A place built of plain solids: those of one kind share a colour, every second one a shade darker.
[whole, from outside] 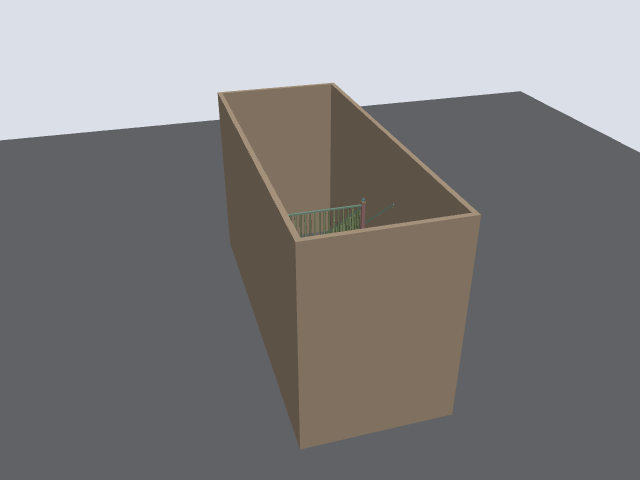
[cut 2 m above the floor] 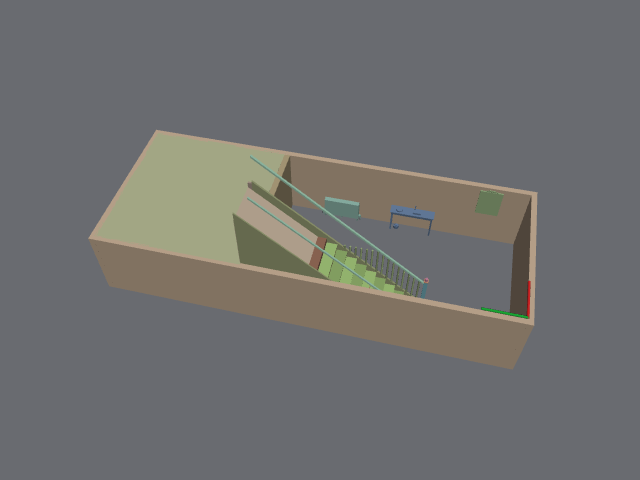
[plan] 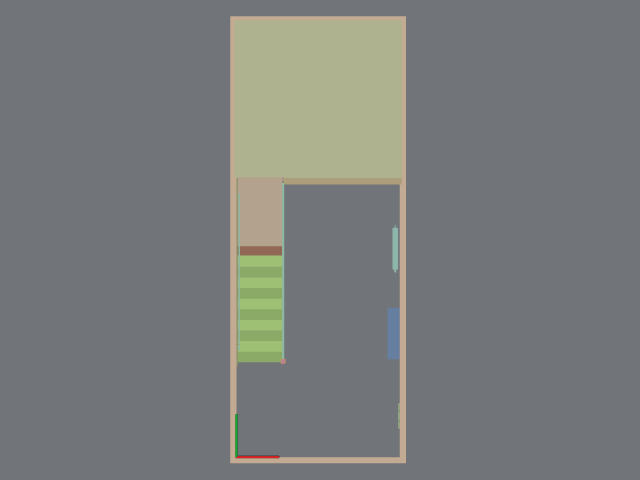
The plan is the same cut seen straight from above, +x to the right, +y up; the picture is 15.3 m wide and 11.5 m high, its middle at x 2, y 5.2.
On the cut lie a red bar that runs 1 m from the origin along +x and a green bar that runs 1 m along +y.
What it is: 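A villa's stair hall, a dwelling of no particular year; the hall below, the landing 3.62 m above it, and between them a joiner's timber flight of 18 risers of about 0.201 m on goings of about 0.254 m, 1.06 m clear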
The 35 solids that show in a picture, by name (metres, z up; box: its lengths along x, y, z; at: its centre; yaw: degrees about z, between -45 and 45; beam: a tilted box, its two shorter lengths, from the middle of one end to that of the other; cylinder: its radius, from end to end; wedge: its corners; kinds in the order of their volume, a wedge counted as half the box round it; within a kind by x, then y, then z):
{
 "upper_1": {"box": [4.01, 3.77, 3.67], "at": [1.96, 8.57, 1.78]},
 "wall_1": {"box": [0.15, 10.71, 6.07], "at": [-0.07, 5.21, 2.98]},
 "wall_2": {"box": [4.21, 0.15, 6.07], "at": [1.96, -0.07, 2.98]},
 "wall_3": {"box": [4.21, 0.15, 6.07], "at": [1.96, 10.48, 2.98]},
 "wall_4": {"box": [0.15, 10.71, 6.07], "at": [3.98, 5.21, 2.98]},
 "carriage_1": {"wedge": [[0.03, 2.32, -0.05], [0.03, 2.32, 0.0], [0.03, 6.71, -0.05], [0.03, 6.71, 3.48], [1.1, 2.32, -0.05], [1.1, 2.32, 0.0], [1.1, 6.71, -0.05], [1.1, 6.71, 3.48]]},
 "upper_edge_1": {"box": [2.82, 0.16, 3.67], "at": [2.55, 6.61, 1.78]},
 "string_1": {"wedge": [[0.0, 2.17, -0.05], [0.0, 2.17, 0.17], [0.0, 6.68, -0.05], [0.0, 6.68, 3.75], [0.03, 2.17, -0.05], [0.03, 2.17, 0.17], [0.03, 6.68, -0.05], [0.03, 6.68, 3.75]]},
 "string_2": {"wedge": [[1.09, 2.29, -0.05], [1.09, 2.29, 0.26], [1.09, 6.61, -0.05], [1.09, 6.61, 3.69], [1.14, 2.29, -0.05], [1.14, 2.29, 0.26], [1.14, 6.61, -0.05], [1.14, 6.61, 3.69]]},
 "rail_1": {"wedge": [[0.05, 2.54, 1.24], [0.05, 2.54, 1.29], [0.05, 6.31, 4.23], [0.05, 6.31, 4.28], [0.08, 2.54, 1.24], [0.08, 2.54, 1.29], [0.08, 6.31, 4.23], [0.08, 6.31, 4.28]]},
 "rail_2": {"wedge": [[1.09, 2.33, 1.06], [1.09, 2.33, 1.12], [1.09, 6.57, 4.42], [1.09, 6.57, 4.48], [1.14, 2.33, 1.06], [1.14, 2.33, 1.12], [1.14, 6.57, 4.42], [1.14, 6.57, 4.48]]},
 "rail_3": {"box": [2.72, 0.05, 0.045], "at": [2.51, 6.61, 4.52]},
 "tread_1": {"wedge": [[0.02, 2.27, 0.15], [0.02, 2.27, 0.2], [0.02, 2.57, 0.15], [0.02, 2.57, 0.2], [1.1, 2.27, 0.15], [1.1, 2.27, 0.2], [1.1, 2.57, 0.15], [1.1, 2.57, 0.2]]},
 "tread_2": {"wedge": [[0.02, 2.52, 0.4], [0.02, 2.53, 0.35], [0.02, 2.83, 0.35], [0.02, 2.83, 0.4], [1.1, 2.52, 0.4], [1.1, 2.53, 0.35], [1.1, 2.83, 0.35], [1.1, 2.83, 0.4]]},
 "tread_3": {"wedge": [[0.02, 2.78, 0.55], [0.02, 2.78, 0.6], [0.02, 3.08, 0.55], [0.02, 3.08, 0.6], [1.1, 2.78, 0.55], [1.1, 2.78, 0.6], [1.1, 3.08, 0.55], [1.1, 3.08, 0.6]]},
 "tread_4": {"wedge": [[0.02, 3.03, 0.81], [0.02, 3.04, 0.75], [0.02, 3.34, 0.75], [0.02, 3.34, 0.81], [1.1, 3.03, 0.81], [1.1, 3.04, 0.75], [1.1, 3.34, 0.75], [1.1, 3.34, 0.81]]},
 "tread_5": {"wedge": [[0.02, 3.29, 0.95], [0.02, 3.29, 1.01], [0.02, 3.59, 0.95], [0.02, 3.59, 1.01], [1.1, 3.29, 0.95], [1.1, 3.29, 1.01], [1.1, 3.59, 0.95], [1.1, 3.59, 1.01]]},
 "tread_6": {"wedge": [[0.02, 3.54, 1.15], [0.02, 3.54, 1.21], [0.02, 3.85, 1.15], [0.02, 3.85, 1.21], [1.1, 3.54, 1.15], [1.1, 3.54, 1.21], [1.1, 3.85, 1.15], [1.1, 3.85, 1.21]]},
 "tread_7": {"wedge": [[0.02, 3.8, 1.35], [0.02, 3.8, 1.41], [0.02, 4.1, 1.35], [0.02, 4.1, 1.41], [1.1, 3.8, 1.35], [1.1, 3.8, 1.41], [1.1, 4.1, 1.35], [1.1, 4.1, 1.41]]},
 "tread_8": {"wedge": [[0.02, 4.05, 1.56], [0.02, 4.05, 1.61], [0.02, 4.35, 1.56], [0.02, 4.35, 1.61], [1.1, 4.05, 1.56], [1.1, 4.05, 1.61], [1.1, 4.35, 1.56], [1.1, 4.35, 1.61]]},
 "tread_9": {"wedge": [[0.02, 4.3, 1.81], [0.02, 4.31, 1.76], [0.02, 4.61, 1.76], [0.02, 4.61, 1.81], [1.1, 4.3, 1.81], [1.1, 4.31, 1.76], [1.1, 4.61, 1.76], [1.1, 4.61, 1.81]]},
 "tread_10": {"wedge": [[0.02, 4.56, 1.96], [0.02, 4.56, 2.02], [0.02, 4.86, 1.96], [0.02, 4.86, 2.02], [1.1, 4.56, 1.96], [1.1, 4.56, 2.01], [1.1, 4.86, 1.96], [1.1, 4.86, 2.01]]},
 "radiator_1": {"box": [0.14, 1.01, 0.57], "at": [3.8, 4.99, 0.38]},
 "hall_table_1": {"box": [0.17, 0.22, 0.06], "at": [3.76, 2.83, 0.79]},
 "hall_table_2": {"box": [0.29, 1.24, 0.022], "at": [3.76, 2.96, 0.75]},
 "hall_table_3": {"cylinder": 0.1, "from": [3.76, 3.33, 0.76], "to": [3.76, 3.33, 0.8]},
 "hall_table_4": {"box": [0.24, 1.17, 0.1], "at": [3.77, 2.96, 0.69]},
 "riser_1": {"wedge": [[0.02, 4.83, 1.99], [0.02, 4.83, 2.17], [0.02, 5.11, 2.1], [0.02, 5.11, 2.17], [1.1, 4.83, 1.98], [1.1, 4.83, 2.17], [1.1, 5.11, 2.1], [1.1, 5.11, 2.17]]},
 "wall_mirror_1": {"box": [0.034, 0.61, 0.84], "at": [3.89, 0.98, 1.47]},
 "newel_head_1": {"box": [0.1, 0.1, 1.35], "at": [1.11, 6.61, 3.93]},
 "newel_foot_1": {"box": [0.1, 0.1, 1.24], "at": [1.11, 2.29, 0.57]},
 "bal_1": {"cylinder": 0.023, "from": [1.55, 6.61, 3.61], "to": [1.55, 6.61, 4.5]},
 "bal_2": {"cylinder": 0.023, "from": [1.96, 6.61, 3.61], "to": [1.96, 6.61, 4.5]},
 "bal_3": {"cylinder": 0.023, "from": [2.37, 6.61, 3.61], "to": [2.37, 6.61, 4.5]},
 "bal_4": {"cylinder": 0.023, "from": [2.51, 6.61, 3.61], "to": [2.51, 6.61, 4.5]}
}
